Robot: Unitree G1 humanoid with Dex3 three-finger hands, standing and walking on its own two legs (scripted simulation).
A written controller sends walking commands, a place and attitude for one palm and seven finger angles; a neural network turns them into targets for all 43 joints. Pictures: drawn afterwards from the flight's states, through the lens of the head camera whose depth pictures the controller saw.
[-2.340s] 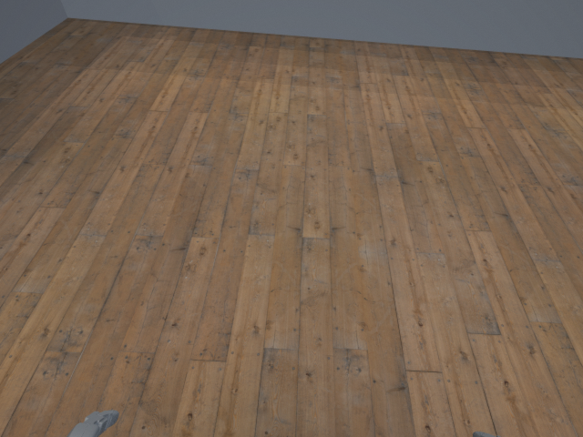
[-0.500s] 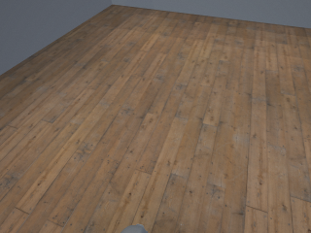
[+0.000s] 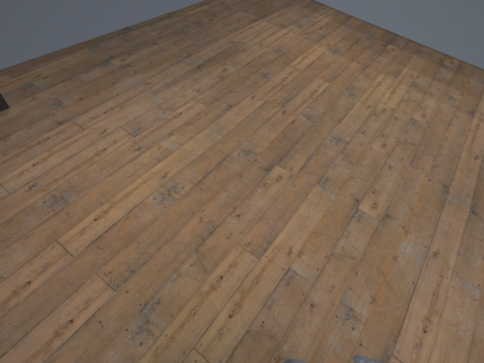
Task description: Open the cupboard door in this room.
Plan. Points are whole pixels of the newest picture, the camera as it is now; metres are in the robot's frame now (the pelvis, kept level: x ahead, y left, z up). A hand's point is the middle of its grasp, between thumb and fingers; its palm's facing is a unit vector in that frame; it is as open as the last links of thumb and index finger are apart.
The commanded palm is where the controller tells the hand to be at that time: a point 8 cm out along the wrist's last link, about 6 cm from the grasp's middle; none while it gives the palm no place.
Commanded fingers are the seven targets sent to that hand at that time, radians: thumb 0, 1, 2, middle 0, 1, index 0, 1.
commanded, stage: turn or walk to find it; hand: left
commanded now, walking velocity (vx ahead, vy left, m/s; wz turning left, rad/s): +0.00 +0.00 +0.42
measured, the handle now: out of the picture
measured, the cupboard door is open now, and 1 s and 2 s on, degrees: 0 0 0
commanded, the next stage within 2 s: stand and wait in 0.58 s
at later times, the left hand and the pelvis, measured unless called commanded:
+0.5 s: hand out of the picture +0.04 +0.16 -0.14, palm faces +0.21 -0.94 -0.28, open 7.4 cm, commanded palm none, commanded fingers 0.00 0.90 0.90 -0.20 -0.30 -0.20 -0.30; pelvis -0.01 -0.05 +0.00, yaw +12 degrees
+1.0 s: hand out of the picture -0.13 +0.17 -0.18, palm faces +0.38 -0.91 -0.18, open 7.4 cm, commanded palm none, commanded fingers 0.00 0.90 0.90 -0.20 -0.30 -0.20 -0.30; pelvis -0.05 +0.00 +0.01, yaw +19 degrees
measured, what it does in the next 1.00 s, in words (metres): steps on the spot, turning left: right foot, then left foot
